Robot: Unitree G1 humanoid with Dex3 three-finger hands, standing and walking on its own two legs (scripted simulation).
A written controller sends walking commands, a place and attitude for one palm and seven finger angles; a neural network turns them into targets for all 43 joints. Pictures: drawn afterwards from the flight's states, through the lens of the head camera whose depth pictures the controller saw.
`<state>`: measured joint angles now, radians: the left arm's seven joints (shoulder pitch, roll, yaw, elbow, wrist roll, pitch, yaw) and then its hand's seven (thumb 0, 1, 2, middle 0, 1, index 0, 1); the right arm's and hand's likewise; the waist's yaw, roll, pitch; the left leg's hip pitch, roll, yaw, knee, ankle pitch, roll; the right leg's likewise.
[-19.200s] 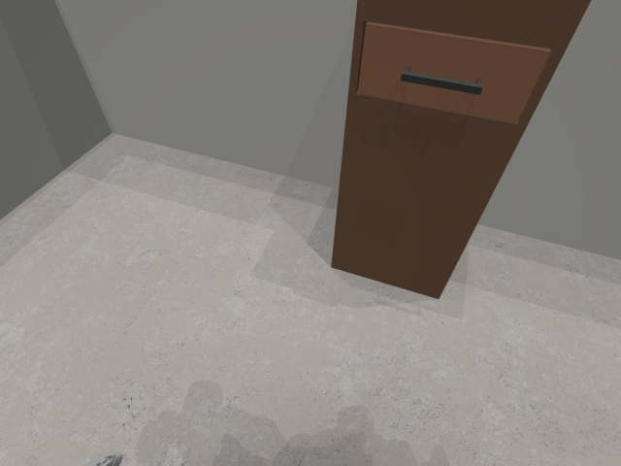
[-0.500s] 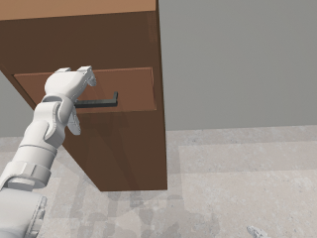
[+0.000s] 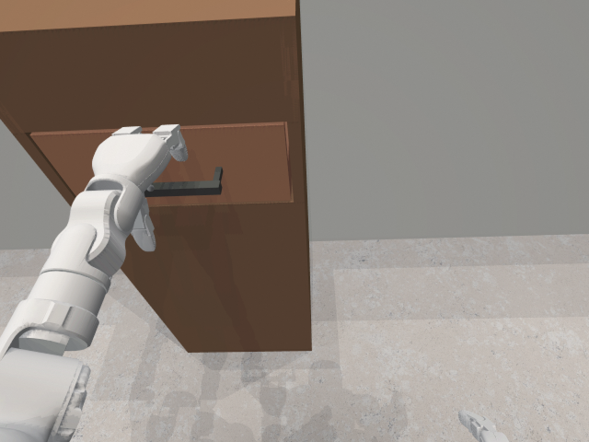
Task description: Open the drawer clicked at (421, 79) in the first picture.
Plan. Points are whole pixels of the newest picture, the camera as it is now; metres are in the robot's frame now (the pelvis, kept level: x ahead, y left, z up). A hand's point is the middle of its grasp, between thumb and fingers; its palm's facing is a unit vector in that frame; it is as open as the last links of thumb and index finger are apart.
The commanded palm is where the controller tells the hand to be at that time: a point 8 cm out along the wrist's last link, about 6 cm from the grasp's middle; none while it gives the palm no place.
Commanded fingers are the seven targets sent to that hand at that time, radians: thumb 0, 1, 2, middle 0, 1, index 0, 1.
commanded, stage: re-aim the fingers above the handle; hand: left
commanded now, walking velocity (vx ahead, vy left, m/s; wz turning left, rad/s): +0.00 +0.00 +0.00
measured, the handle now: (168, 181) +0.48 +0.24 +0.08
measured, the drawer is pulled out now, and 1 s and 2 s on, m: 0.00 0.00 0.00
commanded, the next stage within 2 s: none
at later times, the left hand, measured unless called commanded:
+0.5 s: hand (160, 180) +0.43 +0.22 +0.14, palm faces +0.02 -0.04 -1.00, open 13.8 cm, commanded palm +0.40 +0.23 +0.20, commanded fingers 0.00 -0.50 0.30 -0.30 -1.20 -0.30 -1.20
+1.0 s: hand (154, 181) +0.42 +0.22 +0.14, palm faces +0.01 -0.02 -1.00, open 13.8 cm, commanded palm +0.39 +0.23 +0.20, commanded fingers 0.00 -0.50 0.30 -0.30 -1.20 -0.30 -1.20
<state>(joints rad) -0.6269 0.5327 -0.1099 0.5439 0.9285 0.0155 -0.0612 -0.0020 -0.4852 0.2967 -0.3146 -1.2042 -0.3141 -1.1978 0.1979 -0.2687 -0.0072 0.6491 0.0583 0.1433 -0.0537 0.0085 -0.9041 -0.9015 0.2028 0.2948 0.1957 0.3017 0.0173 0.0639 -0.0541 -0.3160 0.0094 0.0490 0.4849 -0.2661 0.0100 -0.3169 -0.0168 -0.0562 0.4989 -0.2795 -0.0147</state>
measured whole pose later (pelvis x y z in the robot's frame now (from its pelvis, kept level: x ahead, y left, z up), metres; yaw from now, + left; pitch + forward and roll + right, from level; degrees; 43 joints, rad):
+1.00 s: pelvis +0.00 -0.01 +0.00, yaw +0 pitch +6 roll +0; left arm -0.63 0.52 -0.11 0.52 0.93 0.03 -0.05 0.00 -0.49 0.30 -0.32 -1.20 -0.31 -1.20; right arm 0.18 -0.27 -0.01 0.65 0.06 0.14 -0.05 0.01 -0.90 -0.90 0.20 0.29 0.20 0.30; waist 0.02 0.07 -0.06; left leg -0.31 0.01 0.04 0.48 -0.27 0.00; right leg -0.31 -0.01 -0.06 0.50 -0.29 -0.02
